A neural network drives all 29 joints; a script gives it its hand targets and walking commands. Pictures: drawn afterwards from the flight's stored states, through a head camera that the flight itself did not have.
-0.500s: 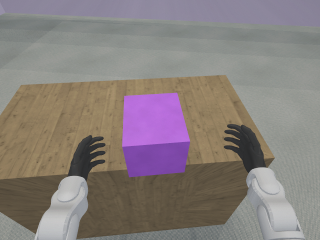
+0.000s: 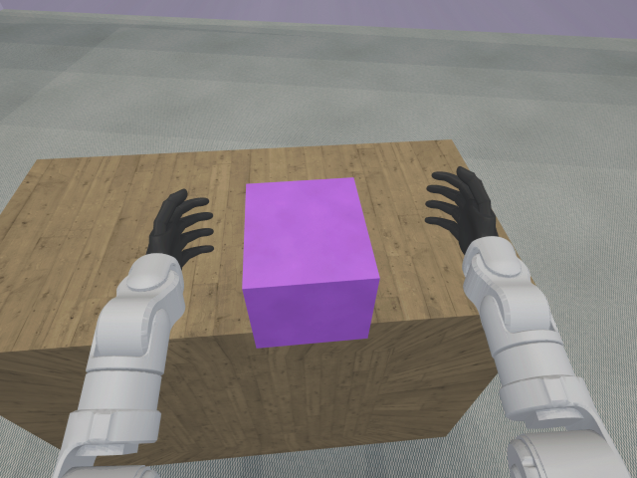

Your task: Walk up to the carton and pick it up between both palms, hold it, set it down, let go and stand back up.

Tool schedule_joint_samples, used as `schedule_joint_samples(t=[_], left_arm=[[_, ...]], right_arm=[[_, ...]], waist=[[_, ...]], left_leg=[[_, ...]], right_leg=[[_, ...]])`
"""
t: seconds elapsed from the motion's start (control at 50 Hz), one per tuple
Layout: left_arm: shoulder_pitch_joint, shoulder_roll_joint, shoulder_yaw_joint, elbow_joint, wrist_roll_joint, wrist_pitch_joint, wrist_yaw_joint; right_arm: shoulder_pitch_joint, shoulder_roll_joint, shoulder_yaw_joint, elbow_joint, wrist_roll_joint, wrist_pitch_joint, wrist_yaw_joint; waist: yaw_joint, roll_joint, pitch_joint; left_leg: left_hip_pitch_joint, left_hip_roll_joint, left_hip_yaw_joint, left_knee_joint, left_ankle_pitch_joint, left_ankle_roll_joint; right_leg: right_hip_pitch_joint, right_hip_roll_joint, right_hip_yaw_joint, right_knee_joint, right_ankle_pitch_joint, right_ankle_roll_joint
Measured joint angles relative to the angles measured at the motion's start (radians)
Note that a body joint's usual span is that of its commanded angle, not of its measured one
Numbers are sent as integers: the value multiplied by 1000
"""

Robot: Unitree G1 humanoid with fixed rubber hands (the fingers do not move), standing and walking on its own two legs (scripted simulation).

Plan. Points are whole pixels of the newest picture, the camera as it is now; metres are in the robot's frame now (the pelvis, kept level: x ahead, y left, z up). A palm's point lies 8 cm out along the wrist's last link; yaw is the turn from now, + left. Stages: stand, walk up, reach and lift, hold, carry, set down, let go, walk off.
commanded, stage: reach and lift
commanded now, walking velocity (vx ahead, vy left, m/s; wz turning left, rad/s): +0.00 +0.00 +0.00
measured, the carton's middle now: (306, 260) +0.45 +0.01 +0.00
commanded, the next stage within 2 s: none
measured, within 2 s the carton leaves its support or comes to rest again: leaves its support in 1.92 s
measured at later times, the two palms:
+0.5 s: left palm (188, 207) +0.43 +0.16 +0.13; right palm (457, 186) +0.44 -0.19 +0.15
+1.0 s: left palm (204, 262) +0.42 +0.16 +0.04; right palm (453, 239) +0.43 -0.20 +0.06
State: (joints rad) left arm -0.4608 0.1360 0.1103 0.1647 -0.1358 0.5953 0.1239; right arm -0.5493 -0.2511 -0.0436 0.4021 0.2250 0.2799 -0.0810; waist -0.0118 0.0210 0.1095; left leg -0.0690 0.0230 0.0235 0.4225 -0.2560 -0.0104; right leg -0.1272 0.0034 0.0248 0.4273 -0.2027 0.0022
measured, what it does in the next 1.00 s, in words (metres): stands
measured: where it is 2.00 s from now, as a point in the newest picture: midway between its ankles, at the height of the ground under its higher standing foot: outside the picture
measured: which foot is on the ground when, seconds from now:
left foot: down 0.00-1.00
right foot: down 0.00-1.00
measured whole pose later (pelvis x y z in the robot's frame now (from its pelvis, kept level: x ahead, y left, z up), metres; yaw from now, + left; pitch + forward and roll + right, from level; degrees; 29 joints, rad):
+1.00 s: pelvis +0.00 +0.00 -0.01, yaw +0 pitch +19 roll +0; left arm -0.85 0.14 0.06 1.31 -0.16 -0.33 0.13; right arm -0.86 -0.25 -0.01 1.17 0.23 -0.20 -0.06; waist -0.01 0.02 -0.21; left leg -0.60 0.02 0.02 0.46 -0.20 -0.02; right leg -0.64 0.00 0.03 0.43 -0.13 0.00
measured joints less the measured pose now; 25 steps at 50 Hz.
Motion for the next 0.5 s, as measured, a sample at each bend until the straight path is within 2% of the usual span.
schedule_joint_samples(t=[0.2,0.28,0.42,0.5], left_arm=[[-173,20,1,185,0,-52,23],[-255,30,2,308,0,-91,25],[-363,35,8,510,4,-181,31],[-372,35,8,589,15,-251,31]], right_arm=[[-179,0,0,176,4,-12,-11],[-250,0,0,262,4,-24,-15],[-355,0,0,414,4,-72,-16],[-376,0,0,499,4,-114,-16]], waist=[[0,0,-43],[0,0,-73],[0,0,-122],[0,0,-134]], left_leg=[[-93,0,0,0,14,0],[-132,0,0,0,18,0],[-181,0,0,0,20,-2],[-193,0,0,0,20,-4]], right_leg=[[-93,0,0,-1,14,1],[-132,0,0,-1,18,1],[-181,0,0,-1,20,1],[-193,0,0,-1,20,1]])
